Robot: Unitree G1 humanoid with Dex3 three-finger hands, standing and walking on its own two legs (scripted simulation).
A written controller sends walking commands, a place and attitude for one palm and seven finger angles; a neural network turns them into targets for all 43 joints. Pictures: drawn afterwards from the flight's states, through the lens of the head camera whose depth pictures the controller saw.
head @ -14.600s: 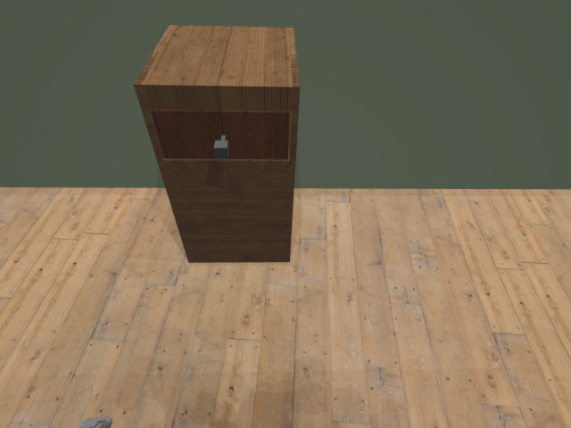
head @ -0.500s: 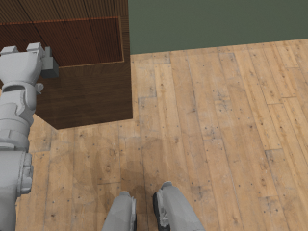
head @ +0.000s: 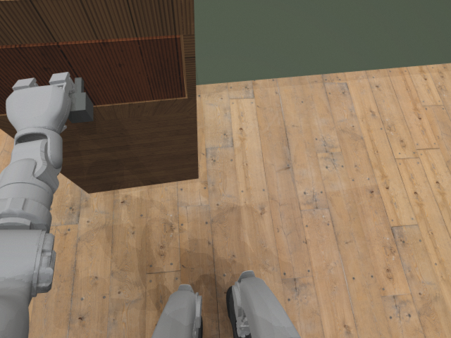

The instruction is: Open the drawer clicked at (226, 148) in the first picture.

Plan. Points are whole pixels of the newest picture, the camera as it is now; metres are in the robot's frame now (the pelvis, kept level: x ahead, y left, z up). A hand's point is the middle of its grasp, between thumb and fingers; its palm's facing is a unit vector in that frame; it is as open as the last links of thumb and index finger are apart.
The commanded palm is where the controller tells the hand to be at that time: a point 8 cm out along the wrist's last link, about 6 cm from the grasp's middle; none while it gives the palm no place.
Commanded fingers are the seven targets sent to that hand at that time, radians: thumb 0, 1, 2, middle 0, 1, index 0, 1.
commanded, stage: pull the drawer open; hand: left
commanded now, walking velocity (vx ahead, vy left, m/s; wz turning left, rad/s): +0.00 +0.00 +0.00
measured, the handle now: (79, 98) +0.54 +0.25 -0.01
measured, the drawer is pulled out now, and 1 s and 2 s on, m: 0.00 0.08 0.12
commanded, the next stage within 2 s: none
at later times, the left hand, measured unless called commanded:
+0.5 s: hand (57, 149) +0.44 +0.28 -0.03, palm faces -0.04 -0.06 -1.00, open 5.6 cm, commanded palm +0.41 +0.26 +0.02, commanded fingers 0.00 0.90 0.90 -0.40 -1.35 -0.40 -1.35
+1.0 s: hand (56, 172) +0.40 +0.27 -0.03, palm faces -0.03 -0.06 -1.00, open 5.6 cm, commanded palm +0.36 +0.26 +0.02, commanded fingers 0.00 0.90 0.90 -0.40 -1.35 -0.40 -1.35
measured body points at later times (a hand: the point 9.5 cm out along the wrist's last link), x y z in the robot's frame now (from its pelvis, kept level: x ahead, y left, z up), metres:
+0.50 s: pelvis +0.03 +0.00 +0.02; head +0.18 +0.01 +0.45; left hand +0.44 +0.28 +0.03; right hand +0.11 -0.26 -0.11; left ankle -0.02 +0.07 -0.63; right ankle +0.05 -0.10 -0.63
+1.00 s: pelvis +0.05 +0.01 +0.04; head +0.18 +0.02 +0.47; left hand +0.40 +0.27 +0.03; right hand +0.16 -0.25 -0.10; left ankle -0.02 +0.07 -0.62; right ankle +0.05 -0.10 -0.63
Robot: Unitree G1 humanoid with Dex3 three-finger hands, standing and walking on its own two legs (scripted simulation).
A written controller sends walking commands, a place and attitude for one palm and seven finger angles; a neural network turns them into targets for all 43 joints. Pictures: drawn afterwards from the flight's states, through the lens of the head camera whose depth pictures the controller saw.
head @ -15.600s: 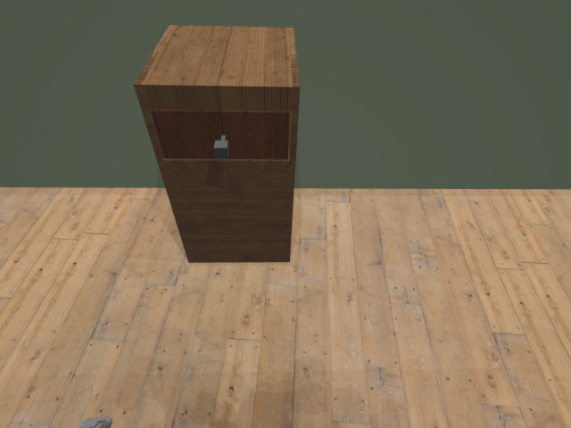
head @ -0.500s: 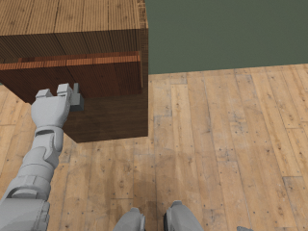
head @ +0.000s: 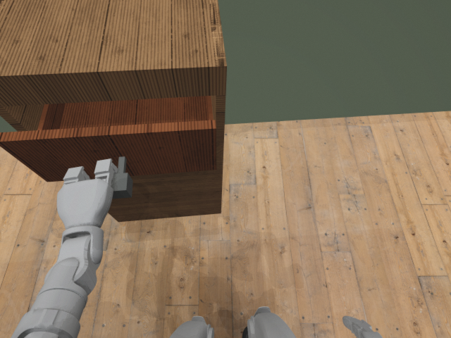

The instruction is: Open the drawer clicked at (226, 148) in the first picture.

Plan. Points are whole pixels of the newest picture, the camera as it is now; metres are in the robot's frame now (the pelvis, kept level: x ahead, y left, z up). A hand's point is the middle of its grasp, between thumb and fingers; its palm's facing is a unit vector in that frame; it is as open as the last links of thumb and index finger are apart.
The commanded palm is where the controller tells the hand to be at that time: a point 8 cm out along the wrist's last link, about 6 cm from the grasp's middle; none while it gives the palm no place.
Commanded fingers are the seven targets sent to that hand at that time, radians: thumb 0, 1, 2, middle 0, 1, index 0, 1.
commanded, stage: pull the drawer open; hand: left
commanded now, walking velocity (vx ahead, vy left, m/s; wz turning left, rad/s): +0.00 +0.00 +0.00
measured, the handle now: (121, 176) +0.41 +0.23 -0.05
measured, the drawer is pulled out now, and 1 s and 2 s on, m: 0.08 0.12 0.12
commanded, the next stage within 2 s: none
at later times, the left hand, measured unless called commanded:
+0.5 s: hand (97, 226) +0.31 +0.26 -0.06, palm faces -0.04 -0.07 -1.00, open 5.6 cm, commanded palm +0.27 +0.25 -0.02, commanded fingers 0.00 0.90 0.90 -0.40 -1.35 -0.40 -1.35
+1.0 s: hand (87, 219) +0.32 +0.28 -0.07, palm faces -0.10 -0.05 -0.99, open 5.0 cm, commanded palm +0.32 +0.26 -0.02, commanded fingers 0.00 0.90 0.90 -0.40 -1.35 -0.40 -1.35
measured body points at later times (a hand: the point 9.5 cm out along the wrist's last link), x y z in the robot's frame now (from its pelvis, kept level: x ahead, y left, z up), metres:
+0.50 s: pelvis +0.01 +0.01 +0.01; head +0.12 +0.02 +0.44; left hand +0.31 +0.26 -0.01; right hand +0.14 -0.24 -0.12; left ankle -0.07 +0.06 -0.65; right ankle +0.00 -0.10 -0.66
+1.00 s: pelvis +0.00 +0.02 +0.00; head +0.12 +0.03 +0.44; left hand +0.32 +0.28 -0.01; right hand +0.12 -0.23 -0.13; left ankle -0.07 +0.06 -0.66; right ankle -0.01 -0.10 -0.66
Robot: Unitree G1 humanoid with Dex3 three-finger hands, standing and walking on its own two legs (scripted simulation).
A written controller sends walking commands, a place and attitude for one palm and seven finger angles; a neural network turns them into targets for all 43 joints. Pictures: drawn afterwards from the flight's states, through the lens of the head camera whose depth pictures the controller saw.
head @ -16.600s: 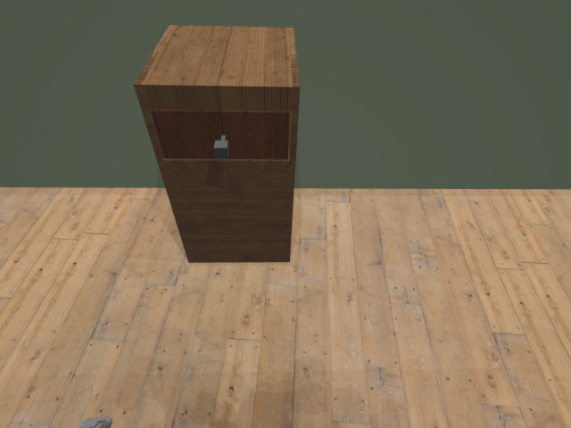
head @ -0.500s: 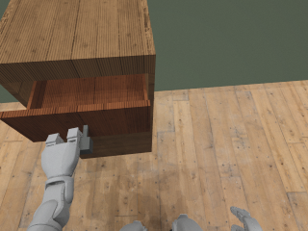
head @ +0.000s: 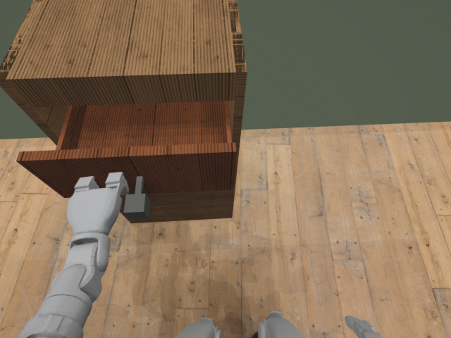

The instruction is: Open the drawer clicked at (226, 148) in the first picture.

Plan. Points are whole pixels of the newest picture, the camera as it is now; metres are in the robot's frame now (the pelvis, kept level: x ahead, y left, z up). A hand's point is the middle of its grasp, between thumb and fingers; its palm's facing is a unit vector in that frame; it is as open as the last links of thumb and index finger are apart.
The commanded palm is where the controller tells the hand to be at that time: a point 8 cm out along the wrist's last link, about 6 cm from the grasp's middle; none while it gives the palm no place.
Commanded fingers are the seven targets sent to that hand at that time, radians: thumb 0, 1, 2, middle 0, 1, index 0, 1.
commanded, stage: pull the drawer open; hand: left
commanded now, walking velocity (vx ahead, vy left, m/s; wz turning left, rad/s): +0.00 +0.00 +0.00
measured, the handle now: (138, 196) +0.36 +0.21 -0.05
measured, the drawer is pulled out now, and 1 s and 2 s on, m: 0.12 0.12 0.21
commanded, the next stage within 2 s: none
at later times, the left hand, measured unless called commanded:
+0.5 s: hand (116, 220) +0.32 +0.25 -0.07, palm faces -0.06 +0.00 -1.00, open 4.9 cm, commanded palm +0.30 +0.23 -0.02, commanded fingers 0.00 0.90 0.90 -0.40 -1.35 -0.40 -1.35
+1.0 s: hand (117, 227) +0.30 +0.24 -0.06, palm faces -0.06 -0.02 -1.00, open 5.2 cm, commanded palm +0.25 +0.23 -0.02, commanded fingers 0.00 0.90 0.90 -0.40 -1.35 -0.40 -1.35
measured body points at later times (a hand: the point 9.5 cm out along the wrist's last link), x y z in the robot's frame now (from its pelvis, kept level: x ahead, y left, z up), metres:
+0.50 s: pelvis -0.06 -0.03 -0.02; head +0.05 -0.02 +0.42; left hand +0.31 +0.24 -0.01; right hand +0.03 -0.29 -0.15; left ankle -0.08 +0.04 -0.67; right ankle -0.01 -0.12 -0.67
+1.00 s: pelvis -0.07 -0.06 -0.02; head +0.05 -0.07 +0.41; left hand +0.30 +0.24 -0.01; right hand +0.01 -0.32 -0.17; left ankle -0.08 +0.04 -0.67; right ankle -0.01 -0.12 -0.67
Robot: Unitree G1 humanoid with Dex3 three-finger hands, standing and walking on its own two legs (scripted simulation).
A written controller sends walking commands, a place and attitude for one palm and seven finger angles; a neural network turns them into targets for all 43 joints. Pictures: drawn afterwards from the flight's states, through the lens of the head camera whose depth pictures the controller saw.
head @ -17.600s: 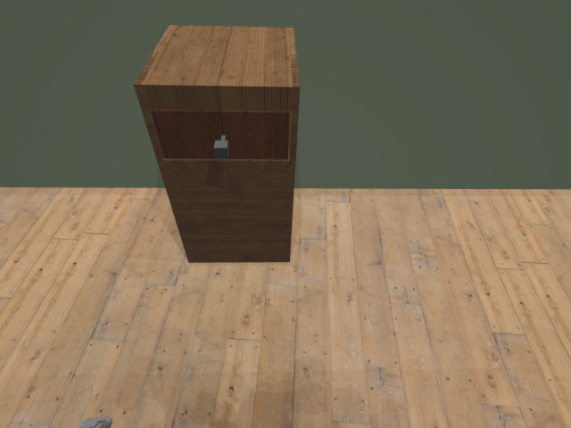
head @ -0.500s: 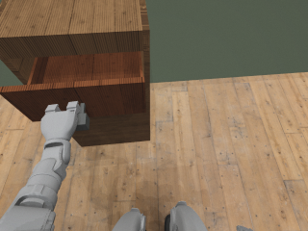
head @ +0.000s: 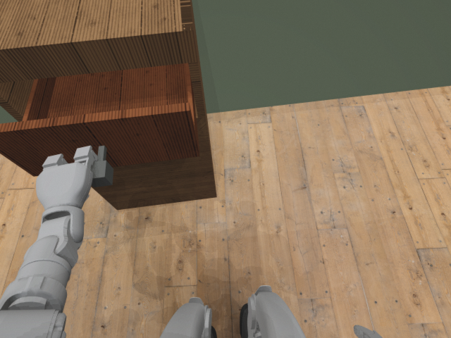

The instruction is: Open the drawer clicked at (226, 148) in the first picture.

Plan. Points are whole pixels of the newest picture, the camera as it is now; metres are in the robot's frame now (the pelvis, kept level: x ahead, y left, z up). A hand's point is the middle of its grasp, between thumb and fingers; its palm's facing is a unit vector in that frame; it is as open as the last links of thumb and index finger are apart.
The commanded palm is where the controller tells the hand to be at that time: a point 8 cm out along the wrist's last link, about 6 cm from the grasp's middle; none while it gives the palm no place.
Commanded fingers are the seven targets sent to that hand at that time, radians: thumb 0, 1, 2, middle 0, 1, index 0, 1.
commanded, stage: pull the drawer open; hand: left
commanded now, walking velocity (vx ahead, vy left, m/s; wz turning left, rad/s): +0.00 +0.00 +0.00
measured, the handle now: (100, 165) +0.44 +0.26 -0.03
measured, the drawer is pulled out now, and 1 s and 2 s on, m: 0.12 0.21 0.21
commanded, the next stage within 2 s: open the thumb to release the handle in 1.66 s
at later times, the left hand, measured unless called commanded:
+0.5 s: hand (73, 238) +0.29 +0.29 -0.04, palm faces -0.01 -0.02 -1.00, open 5.5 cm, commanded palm +0.28 +0.28 +0.01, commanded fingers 0.00 0.90 0.90 -0.40 -1.35 -0.40 -1.35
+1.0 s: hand (67, 267) +0.24 +0.29 -0.05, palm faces -0.07 -0.07 -0.99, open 5.3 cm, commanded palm +0.22 +0.27 +0.01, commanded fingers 0.00 0.90 0.90 -0.40 -1.35 -0.40 -1.35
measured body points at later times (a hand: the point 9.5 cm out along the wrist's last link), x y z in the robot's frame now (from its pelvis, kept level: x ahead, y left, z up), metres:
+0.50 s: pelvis +0.06 +0.02 +0.02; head +0.15 +0.02 +0.46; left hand +0.29 +0.29 +0.01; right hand +0.26 -0.22 -0.10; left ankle +0.00 +0.09 -0.64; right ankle +0.07 -0.06 -0.64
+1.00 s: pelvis +0.04 +0.03 +0.02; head +0.12 +0.02 +0.46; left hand +0.24 +0.29 +0.01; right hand +0.20 -0.21 -0.10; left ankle +0.00 +0.09 -0.64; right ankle +0.07 -0.06 -0.64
